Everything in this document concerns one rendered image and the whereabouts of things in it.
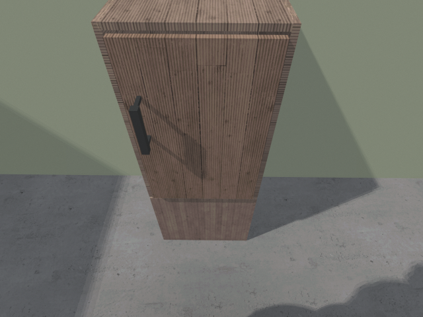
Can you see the handle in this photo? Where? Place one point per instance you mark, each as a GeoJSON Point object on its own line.
{"type": "Point", "coordinates": [137, 120]}

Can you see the cupboard door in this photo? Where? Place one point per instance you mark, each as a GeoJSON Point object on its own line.
{"type": "Point", "coordinates": [206, 101]}

